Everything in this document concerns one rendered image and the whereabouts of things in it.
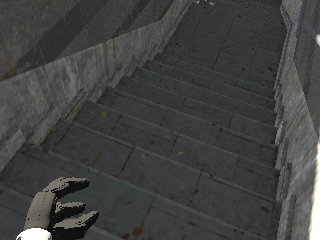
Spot stairs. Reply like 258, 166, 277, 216
0, 53, 283, 240
196, 0, 287, 29

